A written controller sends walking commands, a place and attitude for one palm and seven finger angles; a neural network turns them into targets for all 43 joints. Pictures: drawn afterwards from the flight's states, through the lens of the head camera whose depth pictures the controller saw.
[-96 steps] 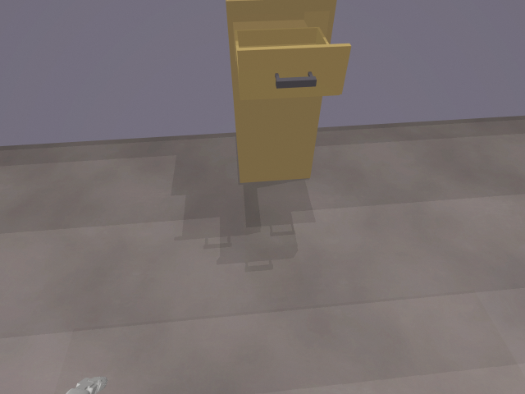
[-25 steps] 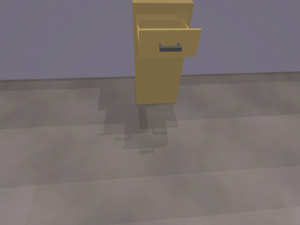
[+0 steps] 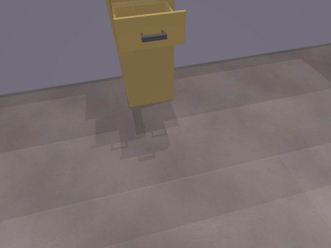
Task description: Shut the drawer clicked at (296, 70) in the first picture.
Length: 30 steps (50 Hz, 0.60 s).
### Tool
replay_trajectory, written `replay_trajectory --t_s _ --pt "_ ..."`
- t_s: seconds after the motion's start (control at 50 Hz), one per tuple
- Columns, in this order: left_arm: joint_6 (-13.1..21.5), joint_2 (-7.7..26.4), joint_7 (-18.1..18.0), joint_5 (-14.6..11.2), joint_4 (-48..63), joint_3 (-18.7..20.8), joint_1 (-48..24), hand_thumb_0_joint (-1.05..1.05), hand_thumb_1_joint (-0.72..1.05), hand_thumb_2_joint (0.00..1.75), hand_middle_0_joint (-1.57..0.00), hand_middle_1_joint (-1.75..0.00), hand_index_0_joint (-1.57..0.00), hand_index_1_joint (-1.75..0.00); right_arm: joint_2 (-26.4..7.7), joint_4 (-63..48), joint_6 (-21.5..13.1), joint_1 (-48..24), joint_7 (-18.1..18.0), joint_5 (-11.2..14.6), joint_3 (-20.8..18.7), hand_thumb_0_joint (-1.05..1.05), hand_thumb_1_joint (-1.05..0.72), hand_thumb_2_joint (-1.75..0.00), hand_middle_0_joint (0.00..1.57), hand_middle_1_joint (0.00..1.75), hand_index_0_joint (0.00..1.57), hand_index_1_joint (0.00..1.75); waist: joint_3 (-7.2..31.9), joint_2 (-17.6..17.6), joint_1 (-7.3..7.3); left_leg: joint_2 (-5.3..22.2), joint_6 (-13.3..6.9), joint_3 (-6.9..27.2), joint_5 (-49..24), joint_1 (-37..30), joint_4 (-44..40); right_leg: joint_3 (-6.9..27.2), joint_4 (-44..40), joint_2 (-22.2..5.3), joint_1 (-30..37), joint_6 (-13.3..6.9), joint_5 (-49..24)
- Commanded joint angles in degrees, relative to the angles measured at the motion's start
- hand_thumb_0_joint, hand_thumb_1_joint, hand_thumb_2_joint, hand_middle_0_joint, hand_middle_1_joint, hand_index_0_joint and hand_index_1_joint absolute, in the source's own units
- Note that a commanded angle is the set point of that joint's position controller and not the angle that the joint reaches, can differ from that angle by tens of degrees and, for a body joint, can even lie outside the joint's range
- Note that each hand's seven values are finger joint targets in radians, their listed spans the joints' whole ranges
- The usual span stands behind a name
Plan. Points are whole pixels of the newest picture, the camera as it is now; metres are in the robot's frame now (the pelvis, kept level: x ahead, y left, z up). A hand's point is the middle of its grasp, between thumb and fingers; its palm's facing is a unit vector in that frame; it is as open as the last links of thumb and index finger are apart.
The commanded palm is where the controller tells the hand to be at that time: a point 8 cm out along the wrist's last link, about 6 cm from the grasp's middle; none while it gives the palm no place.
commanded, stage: walk to a spot facing it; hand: left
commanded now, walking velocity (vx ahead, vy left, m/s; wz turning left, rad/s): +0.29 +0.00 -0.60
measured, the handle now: (153, 35) +1.01 +0.16 +0.01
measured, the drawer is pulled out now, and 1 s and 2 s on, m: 0.30 0.30 0.30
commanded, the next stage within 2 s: none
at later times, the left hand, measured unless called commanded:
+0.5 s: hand out of the picture +0.07 +0.20 -0.14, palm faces -0.07 -0.97 -0.22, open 7.4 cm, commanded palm none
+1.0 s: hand (140, 146) +0.48 +0.15 -0.16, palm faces -0.52 -0.84 -0.15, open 7.4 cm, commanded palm none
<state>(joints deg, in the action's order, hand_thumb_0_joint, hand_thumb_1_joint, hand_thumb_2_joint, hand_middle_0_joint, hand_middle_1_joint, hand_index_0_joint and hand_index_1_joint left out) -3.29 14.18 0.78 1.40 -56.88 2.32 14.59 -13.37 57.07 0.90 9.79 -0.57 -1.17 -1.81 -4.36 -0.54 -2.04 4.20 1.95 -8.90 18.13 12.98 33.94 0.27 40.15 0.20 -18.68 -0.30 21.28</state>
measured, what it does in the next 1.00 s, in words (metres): walks ahead, turning right: left foot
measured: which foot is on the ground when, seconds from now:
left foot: down 0.00-0.02, up 0.04-0.58, down 0.60-1.00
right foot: down 0.00-0.60, up 0.62-1.00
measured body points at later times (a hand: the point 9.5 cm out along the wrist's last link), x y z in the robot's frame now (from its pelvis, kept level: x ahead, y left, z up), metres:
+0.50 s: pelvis +0.10 +0.01 +0.02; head +0.11 +0.01 +0.47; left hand +0.08 +0.25 -0.12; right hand +0.18 -0.25 -0.11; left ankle +0.16 +0.15 -0.68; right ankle +0.02 -0.08 -0.72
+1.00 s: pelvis +0.29 +0.04 +0.01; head +0.33 +0.05 +0.46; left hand +0.50 +0.19 -0.14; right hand +0.08 -0.12 -0.11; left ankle +0.20 +0.14 -0.72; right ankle +0.30 -0.12 -0.64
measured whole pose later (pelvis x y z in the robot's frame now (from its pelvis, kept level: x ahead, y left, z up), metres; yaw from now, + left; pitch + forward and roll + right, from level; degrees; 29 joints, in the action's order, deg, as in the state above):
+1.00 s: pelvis +0.29 +0.04 +0.01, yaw -32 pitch +0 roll -2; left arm -2.4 13.3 2.3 2.3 -54.0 5.3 8.4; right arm -9.6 61.3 -4.8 28.9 -2.6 -1.3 -1.3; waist -2.7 -2.7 1.3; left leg 0.9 -2.4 -17.2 22.6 -2.9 18.8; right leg -4.3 61.6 -2.5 -40.3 -0.6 5.8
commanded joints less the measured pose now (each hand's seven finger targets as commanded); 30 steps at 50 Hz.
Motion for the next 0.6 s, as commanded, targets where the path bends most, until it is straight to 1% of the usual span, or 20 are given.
replay_trajectory --t_s 0.0,0.02,0.04,0.06,0.08,0.1,0.12,0.18,0.2,0.26,0.32,0.36,0.42,0.46,0.48,0.5,0.52,0.54,0.56,0.58 --pt "2.9 14.6 -0.8 0.9 2.6 3.7 12.6 0.00 0.90 0.90 -0.20 -0.30 -0.20 -0.30 -4.1 -9.1 -0.3 -4.6 0.2 0.3 -1.8 0.00 -0.90 -0.90 0.20 0.30 0.20 0.30 1.1 -24.3 -4.94 -3.0 1.1 0.9 20.6 28.4 27.6 37.2 -30.7 -20.1 12.3 -7.4 10.6" --pt "3.1 13.7 -1.6 -0.2 3.4 3.7 12.5 0.00 0.90 0.90 -0.20 -0.30 -0.20 -0.30 -7.6 -9.6 -0.5 -6.8 0.3 -0.1 -2.4 0.00 -0.90 -0.90 0.20 0.30 0.20 0.30 -1.4 -16.4 -4.84 -0.7 -0.2 9.6 13.7 27.4 31.1 38.6 -34.2 -19.7 7.1 -8.1 14.9" --pt "3.6 11.7 -1.7 -0.2 4.4 3.6 8.3 0.00 0.90 0.90 -0.20 -0.30 -0.20 -0.30 -8.0 -8.8 -0.8 -5.4 0.7 0.1 -2.8 0.00 -0.90 -0.90 0.20 0.30 0.20 0.30 -3.5 -13.8 -2.10 1.0 -0.8 10.7 7.0 26.6 31.7 34.6 -34.5 -17.0 5.0 -8.2 17.1" --pt "4.0 10.1 -1.6 -0.3 4.7 3.3 7.2 0.00 0.90 0.90 -0.20 -0.30 -0.20 -0.30 -7.4 -8.0 -1.3 -5.2 0.9 0.0 -3.0 0.00 -0.90 -0.90 0.20 0.30 0.20 0.30 -3.7 -6.5 -1.11 1.6 -0.4 9.9 4.5 25.4 32.8 33.8 -32.7 -16.2 4.3 -9.1 14.8" --pt "4.6 9.1 -1.4 -0.4 5.1 2.9 6.1 0.00 0.90 0.90 -0.20 -0.30 -0.20 -0.30 -6.9 -7.3 -1.6 -3.6 1.2 -0.3 -2.9 0.00 -0.90 -0.90 0.20 0.30 0.20 0.30 -1.8 -3.3 0.12 2.0 0.0 10.2 0.5 24.2 32.4 28.9 -31.0 -14.1 5.1 -9.0 10.9" --pt "5.3 7.9 -1.2 -0.5 5.2 2.8 6.5 0.00 0.90 0.90 -0.20 -0.30 -0.20 -0.30 -6.3 -6.8 -1.8 -2.6 1.3 -0.5 -3.0 0.00 -0.90 -0.90 0.20 0.30 0.20 0.30 -0.2 -2.8 0.43 2.0 0.5 9.7 -2.1 23.4 31.4 25.7 -30.3 -12.7 6.3 -8.9 6.7" --pt "5.7 7.4 -1.1 -0.5 4.8 2.7 8.0 0.00 0.90 0.90 -0.20 -0.30 -0.20 -0.30 -5.6 -6.5 -1.8 -2.4 1.4 -0.5 -3.0 0.00 -0.90 -0.90 0.20 0.30 0.20 0.30 1.3 -2.4 0.29 1.7 0.9 9.4 -3.7 23.0 31.0 24.3 -29.7 -11.5 7.7 -8.8 3.8" --pt "6.3 6.5 -1.1 -0.5 3.8 2.9 11.0 0.00 0.90 0.90 -0.20 -0.30 -0.20 -0.30 -4.3 -6.7 -1.8 -2.1 1.4 -0.6 -3.1 0.00 -0.90 -0.90 0.20 0.30 0.20 0.30 2.2 -4.5 -0.09 1.6 1.6 9.3 -5.9 24.9 30.1 22.5 -29.4 -10.2 10.3 -8.6 0.8" --pt "6.5 6.1 -1.1 -0.5 3.7 2.9 11.6 0.00 0.90 0.90 -0.20 -0.30 -0.20 -0.30 -4.1 -7.1 -1.9 -2.3 1.3 -0.6 -3.1 0.00 -0.90 -0.90 0.20 0.30 0.20 0.30 2.8 -4.7 -0.11 1.5 1.9 9.5 -6.4 25.9 29.8 22.8 -29.3 -10.1 11.6 -8.9 0.2" --pt "6.8 5.8 -1.1 -0.2 3.0 3.0 13.7 0.00 0.90 0.90 -0.20 -0.30 -0.20 -0.30 -3.5 -8.2 -2.4 -4.3 1.3 -0.5 -2.9 0.00 -0.90 -0.90 0.20 0.30 0.20 0.30 3.5 -5.4 -1.08 1.6 2.3 9.4 -5.8 27.6 27.0 23.8 -28.6 -10.1 14.5 -9.8 -1.6" --pt "6.9 5.1 -1.2 0.0 2.3 3.0 15.3 0.00 0.90 0.90 -0.20 -0.30 -0.20 -0.30 -3.1 -9.9 -2.8 -7.3 1.2 -0.5 -2.7 0.00 -0.90 -0.90 0.20 0.30 0.20 0.30 2.6 -5.9 -2.14 1.2 2.5 9.2 -4.7 28.4 23.1 25.7 -28.1 -10.2 15.6 -10.9 -4.4" --pt "6.8 5.7 -1.4 0.3 2.1 3.2 15.6 0.00 0.90 0.90 -0.20 -0.30 -0.20 -0.30 -2.6 -10.8 -3.1 -8.6 1.2 -0.2 -2.6 0.00 -0.90 -0.90 0.20 0.30 0.20 0.30 2.4 -6.0 -2.51 0.8 2.4 9.0 -2.7 27.5 19.5 26.9 -27.5 -10.9 16.0 -11.6 -5.9" --pt "6.7 5.9 -1.6 0.3 1.9 3.3 15.5 0.00 0.90 0.90 -0.20 -0.30 -0.20 -0.30 -2.0 -11.9 -3.5 -10.2 1.2 0.0 -2.3 0.00 -0.90 -0.90 0.20 0.30 0.20 0.30 2.6 -6.4 -3.08 -1.1 1.9 8.5 -1.2 23.3 13.1 27.3 -25.7 -10.1 15.7 -11.5 -11.6" --pt "6.4 6.6 -1.8 0.5 2.1 3.6 14.6 0.00 0.90 0.90 -0.20 -0.30 -0.20 -0.30 -1.6 -12.4 -3.9 -9.8 1.2 0.4 -2.3 0.00 -0.90 -0.90 0.20 0.30 0.20 0.30 2.9 -7.9 -2.78 -2.2 1.3 8.0 0.8 19.2 8.8 27.4 -23.8 -10.0 14.8 -11.3 -15.2" --pt "6.3 6.7 -1.9 0.5 2.5 3.8 13.3 0.00 0.90 0.90 -0.20 -0.30 -0.20 -0.30 -1.6 -12.6 -4.2 -8.9 1.1 0.5 -2.3 0.00 -0.90 -0.90 0.20 0.30 0.20 0.30 2.8 -8.8 -2.24 -2.5 0.9 8.3 1.5 15.5 5.7 27.2 -22.5 -9.8 12.7 -11.0 -16.8" --pt "6.2 6.8 -1.8 0.4 2.9 3.9 11.7 0.00 0.90 0.90 -0.20 -0.30 -0.20 -0.30 -1.8 -12.0 -4.5 -6.8 0.9 0.6 -2.3 0.00 -0.90 -0.90 0.20 0.30 0.20 0.30 3.2 -9.1 -0.96 -3.3 0.6 8.0 0.3 10.1 1.7 26.3 -20.8 -8.7 10.2 -10.1 -18.0" --pt "6.1 6.7 -1.8 0.2 3.4 4.0 9.9 0.00 0.90 0.90 -0.20 -0.30 -0.20 -0.30 -2.3 -10.8 -4.7 -2.8 0.5 0.6 -2.5 0.00 -0.90 -0.90 0.20 0.30 0.20 0.30 3.9 -8.4 1.06 -4.0 0.3 7.6 -3.0 1.5 -3.8 24.7 -17.5 -6.5 5.3 -8.6 -17.2" --pt "6.1 5.7 -1.7 0.0 3.9 4.0 8.2 0.00 0.90 0.90 -0.20 -0.30 -0.20 -0.30 -4.4 -8.4 -5.1 4.5 -0.3 0.7 -2.9 0.00 -0.90 -0.90 0.20 0.30 0.20 0.30 6.2 -5.3 4.27 -2.2 -0.8 9.0 -4.6 -12.4 -9.5 22.0 -10.4 -3.0 -2.7 -6.6 -16.8" --pt "6.1 3.2 -1.0 -0.6 4.5 3.7 8.7 0.00 0.90 0.90 -0.20 -0.30 -0.20 -0.30 -9.9 -6.0 -5.2 12.7 -1.0 0.4 -4.3 0.00 -0.90 -0.90 0.20 0.30 0.20 0.30 11.6 6.9 7.16 9.2 -3.1 20.3 2.9 -27.0 -11.6 15.5 2.7 2.7 -13.6 -4.3 -5.9" --pt "6.4 1.3 -0.6 -0.7 5.7 3.6 8.0 0.00 0.90 0.90 -0.20 -0.30 -0.20 -0.30 -13.8 -5.2 -5.2 18.5 -0.9 -0.1 -5.0 0.00 -0.90 -0.90 0.20 0.30 0.20 0.30 11.4 18.8 8.12 24.2 -7.8 38.9 10.1 -26.6 -19.8 5.4 20.2 5.9 -22.9 -1.0 11.5"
